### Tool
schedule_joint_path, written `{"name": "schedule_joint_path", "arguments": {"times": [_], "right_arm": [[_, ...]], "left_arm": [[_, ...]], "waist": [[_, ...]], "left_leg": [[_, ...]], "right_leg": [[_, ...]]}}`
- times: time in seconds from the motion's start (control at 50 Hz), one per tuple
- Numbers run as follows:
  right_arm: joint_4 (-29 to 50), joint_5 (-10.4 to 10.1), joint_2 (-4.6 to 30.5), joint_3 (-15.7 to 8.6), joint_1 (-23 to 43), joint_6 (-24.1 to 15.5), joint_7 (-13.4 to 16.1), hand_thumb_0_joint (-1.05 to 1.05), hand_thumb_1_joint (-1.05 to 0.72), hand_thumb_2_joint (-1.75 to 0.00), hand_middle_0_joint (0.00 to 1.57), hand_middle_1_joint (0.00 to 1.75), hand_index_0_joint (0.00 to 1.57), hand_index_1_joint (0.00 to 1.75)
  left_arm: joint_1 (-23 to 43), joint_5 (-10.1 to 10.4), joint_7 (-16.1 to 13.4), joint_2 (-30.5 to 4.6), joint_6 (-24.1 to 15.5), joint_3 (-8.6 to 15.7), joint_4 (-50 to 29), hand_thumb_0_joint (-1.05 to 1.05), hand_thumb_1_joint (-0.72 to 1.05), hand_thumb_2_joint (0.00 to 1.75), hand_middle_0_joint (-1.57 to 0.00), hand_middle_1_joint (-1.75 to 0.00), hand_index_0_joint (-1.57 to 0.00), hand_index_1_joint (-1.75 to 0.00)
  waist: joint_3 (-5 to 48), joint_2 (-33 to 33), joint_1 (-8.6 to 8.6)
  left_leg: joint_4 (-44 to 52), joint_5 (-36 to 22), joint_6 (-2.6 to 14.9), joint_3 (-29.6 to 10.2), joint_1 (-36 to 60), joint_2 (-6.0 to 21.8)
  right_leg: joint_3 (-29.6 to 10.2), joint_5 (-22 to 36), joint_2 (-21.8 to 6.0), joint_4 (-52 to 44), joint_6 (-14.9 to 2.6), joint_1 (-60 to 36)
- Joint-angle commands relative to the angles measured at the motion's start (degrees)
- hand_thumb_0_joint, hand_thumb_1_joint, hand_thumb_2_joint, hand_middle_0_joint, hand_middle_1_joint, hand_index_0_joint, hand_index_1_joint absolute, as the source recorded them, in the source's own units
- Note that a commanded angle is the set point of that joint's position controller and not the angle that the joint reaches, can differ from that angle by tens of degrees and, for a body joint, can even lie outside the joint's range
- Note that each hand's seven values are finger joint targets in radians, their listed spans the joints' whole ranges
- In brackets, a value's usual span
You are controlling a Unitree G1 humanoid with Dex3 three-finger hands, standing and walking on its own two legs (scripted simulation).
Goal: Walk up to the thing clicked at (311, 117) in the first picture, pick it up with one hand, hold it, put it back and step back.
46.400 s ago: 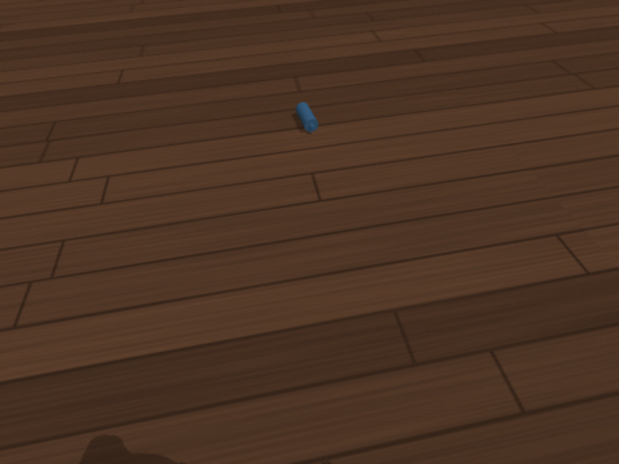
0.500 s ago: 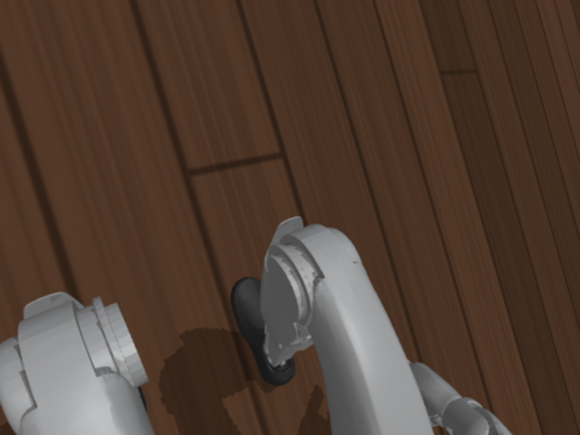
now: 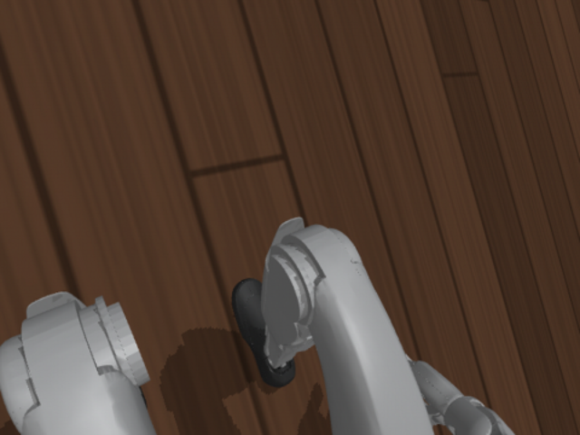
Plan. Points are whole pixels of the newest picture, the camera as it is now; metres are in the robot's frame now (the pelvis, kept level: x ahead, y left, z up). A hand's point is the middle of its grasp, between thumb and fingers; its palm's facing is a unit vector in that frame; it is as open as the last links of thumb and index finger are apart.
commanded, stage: settle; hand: left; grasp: from above
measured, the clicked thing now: out of the picture +0.44 +0.44 -0.26
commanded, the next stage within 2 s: lift in 1.00 s
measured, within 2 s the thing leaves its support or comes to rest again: leaves its support in 0.32 s
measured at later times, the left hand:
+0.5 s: hand out of the picture +0.44 +0.44 -0.19, palm faces -0.39 -0.15 -0.91, open 11.1 cm
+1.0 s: hand out of the picture +0.43 +0.44 -0.12, palm faces -0.42 -0.13 -0.90, open 11.0 cm
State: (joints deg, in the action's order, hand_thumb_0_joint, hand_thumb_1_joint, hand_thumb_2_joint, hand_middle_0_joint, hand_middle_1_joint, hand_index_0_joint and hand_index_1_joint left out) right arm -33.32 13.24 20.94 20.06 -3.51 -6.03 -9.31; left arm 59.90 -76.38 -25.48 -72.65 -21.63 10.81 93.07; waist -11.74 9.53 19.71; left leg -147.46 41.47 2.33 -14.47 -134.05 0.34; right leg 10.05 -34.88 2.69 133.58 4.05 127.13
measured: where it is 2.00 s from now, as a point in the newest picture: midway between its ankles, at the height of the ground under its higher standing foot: (207, 392)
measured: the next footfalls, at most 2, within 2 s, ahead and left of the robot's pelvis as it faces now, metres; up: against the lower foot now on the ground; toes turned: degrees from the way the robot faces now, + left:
none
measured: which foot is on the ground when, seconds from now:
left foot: down 0.00-1.00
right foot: down 0.00-1.00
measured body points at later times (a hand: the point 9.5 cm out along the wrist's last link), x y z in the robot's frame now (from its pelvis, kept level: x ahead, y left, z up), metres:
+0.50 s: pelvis +0.00 +0.00 +0.01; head +0.26 +0.16 +0.33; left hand +0.45 +0.44 -0.14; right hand +0.10 -0.26 -0.05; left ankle +0.06 +0.11 -0.27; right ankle +0.13 -0.13 -0.27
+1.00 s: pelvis +0.00 +0.00 +0.02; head +0.24 +0.14 +0.38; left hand +0.44 +0.44 -0.07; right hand +0.12 -0.26 -0.05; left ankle +0.06 +0.11 -0.27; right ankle +0.13 -0.13 -0.27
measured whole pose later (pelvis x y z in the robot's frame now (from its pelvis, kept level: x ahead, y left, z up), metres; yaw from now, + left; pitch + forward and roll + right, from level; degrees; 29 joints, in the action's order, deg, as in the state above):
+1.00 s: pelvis +0.00 +0.00 +0.02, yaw +4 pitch +31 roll -15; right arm -32.7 8.0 19.2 11.0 -6.2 2.6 -7.5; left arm 56.3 -71.4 -8.1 -61.0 -19.5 9.6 71.8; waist -2.8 2.2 14.2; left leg -140.3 38.3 2.3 -10.4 -134.5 -1.6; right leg 7.2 -35.3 -0.3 130.0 2.7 127.4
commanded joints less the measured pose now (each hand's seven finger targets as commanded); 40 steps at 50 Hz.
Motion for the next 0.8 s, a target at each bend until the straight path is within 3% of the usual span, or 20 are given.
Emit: {"name": "schedule_joint_path", "arguments": {"times": [0.0, 0.04, 0.06, 0.1, 0.24, 0.28, 0.3, 0.38, 0.52, 0.64, 0.72, 0.78], "right_arm": [[-1.0, -0.4, 19.6, -6.2, -9.9, 0.6, 1.1, 0.0, -0.89, -0.9, 0.2, 0.3, 0.2, 0.3], [-0.9, -0.2, 20.0, -6.2, -9.5, 0.8, 1.3, 0.0, -0.89, -0.9, 0.2, 0.3, 0.2, 0.3], [-0.7, -0.4, 20.0, -6.3, -9.5, 0.7, 1.2, 0.0, -0.9, -0.9, 0.2, 0.3, 0.2, 0.3], [-0.5, -0.4, 19.8, -6.3, -9.7, 0.9, 1.3, 0.0, -0.9, -0.9, 0.2, 0.3, 0.2, 0.3], [-0.2, -0.5, 19.7, -7.0, -11.0, 1.6, 1.2, 0.0, -0.9, -0.9, 0.2, 0.3, 0.2, 0.3], [0.0, -0.8, 19.6, -7.2, -10.1, 1.9, 1.3, 0.0, -0.9, -0.9, 0.2, 0.3, 0.2, 0.3], [0.2, -0.8, 19.8, -7.4, -10.4, 2.0, 1.4, 0.0, -0.9, -0.9, 0.2, 0.3, 0.2, 0.3], [-0.2, -1.3, 19.2, -8.9, -11.5, 2.3, 1.2, 0.0, -0.9, -0.9, 0.2, 0.3, 0.2, 0.3], [0.2, -2.9, 18.1, -11.4, -12.6, 3.7, 1.2, 0.0, -0.9, -0.9, 0.2, 0.3, 0.2, 0.3], [0.7, -4.2, 17.2, -13.2, -13.3, 6.0, 1.9, 0.0, -0.9, -0.9, 0.2, 0.3, 0.2, 0.3], [0.8, -4.8, 16.3, -14.0, -13.7, 7.0, 2.2, 0.0, -0.9, -0.9, 0.2, 0.3, 0.2, 0.3], [0.6, -5.2, 15.9, -14.3, -13.8, 7.9, 2.5, 0.0, -0.9, -0.9, 0.2, 0.3, 0.2, 0.3]], "left_arm": [[12.2, 1.6, -1.2, -17.7, 0.4, 0.5, -9.0, 0.0, 0.18, 0.86, -0.52, -1.02, -0.56, -0.98], [11.3, 1.9, -1.2, -18.4, 0.3, 1.5, -7.3, 0.0, 0.21, 0.87, -0.54, -1.02, -0.58, -0.98], [10.7, 1.9, -1.0, -17.6, 0.3, 0.6, -6.9, 0.0, 0.13, 0.87, -0.49, -1.04, -0.54, -0.99], [10.6, 1.9, -0.9, -18.2, 0.2, 1.3, -7.2, 0.0, 0.09, 0.86, -0.49, -1.03, -0.53, -0.98], [12.6, 1.9, 0.4, -20.0, 0.4, 2.7, -13.0, 0.0, 0.07, 0.82, -0.47, -1.0, -0.52, -0.95], [11.6, 2.4, 0.7, -20.3, 0.6, 3.8, -13.9, 0.0, 0.08, 0.84, -0.5, -0.98, -0.54, -0.94], [13.1, 2.4, 1.0, -20.4, 0.5, 3.6, -15.7, 0.0, 0.09, 0.84, -0.5, -0.99, -0.54, -0.95], [12.6, 2.8, 2.6, -18.7, 1.7, 4.1, -18.1, 0.0, 0.11, 0.84, -0.5, -1.0, -0.55, -0.95], [11.7, 4.6, 8.7, -11.8, 3.8, 1.1, -23.0, 0.0, 0.22, 0.91, -0.59, -1.04, -0.63, -0.99], [11.0, 6.7, 13.3, -7.8, 4.1, 0.3, -27.2, 0.0, 0.34, 0.89, -0.69, -1.02, -0.73, -0.97], [12.0, 7.7, 14.9, -6.7, 3.2, 0.4, -30.4, 0.0, 0.39, 0.87, -0.73, -0.98, -0.77, -0.94], [13.0, 7.4, 14.9, -8.6, 2.6, 2.1, -31.7, 0.0, 0.39, 0.88, -0.73, -0.98, -0.77, -0.94]], "waist": [[35.4, -34.4, 2.1], [35.8, -34.0, 1.88], [35.8, -33.7, 1.86], [36.7, -33.6, 1.63], [40.2, -37.9, 1.04], [41.0, -37.3, -0.19], [41.0, -38.4, 0.5], [41.5, -40.1, -0.93], [43.7, -38.6, -1.88], [43.9, -36.2, -2.81], [46.7, -35.9, -3.16], [48.6, -35.9, -4.31]], "left_leg": [[18.2, -15.4, -2.3, 2.7, 30.5, 2.8], [18.1, -15.8, -2.45, 2.3, 30.5, 2.8], [17.8, -16.1, -2.36, 2.4, 30.8, 2.7], [17.9, -16.4, -2.24, 2.6, 30.9, 2.7], [18.3, -20.0, -2.65, 2.7, 34.7, 2.7], [18.2, -18.9, -2.45, 3.1, 34.1, 2.5], [18.2, -19.0, -2.62, 3.1, 34.1, 2.4], [19.5, -19.2, -3.0, 3.1, 35.2, 2.0], [21.2, -17.4, -2.48, 4.4, 33.7, 1.4], [23.2, -15.2, -2.25, 3.7, 33.9, 0.6], [23.3, -17.8, -2.1, 3.8, 36.5, 0.3], [23.7, -17.9, -1.98, 4.3, 36.5, -0.1]], "right_leg": [[5.4, 10.3, 1.3, -8.7, -4.81, -15.7], [5.8, 10.4, 1.3, -8.7, -4.95, -15.8], [5.6, 10.4, 1.3, -8.7, -4.98, -15.7], [5.7, 10.7, 1.5, -8.9, -4.95, -16.7], [5.1, 12.4, 1.1, -8.6, -5.19, -16.8], [5.2, 11.9, 1.2, -9.0, -5.35, -16.9], [5.2, 12.1, 1.0, -9.0, -5.44, -17.0], [4.8, 12.0, 0.6, -9.0, -5.69, -15.3], [4.0, 11.0, 0.3, -10.8, -6.09, -14.7], [3.4, 9.2, -0.3, -11.5, -6.48, -12.6], [2.6, 10.3, -0.6, -11.9, -6.4, -12.7], [2.1, 10.5, -0.6, -11.9, -6.61, -12.8]]}}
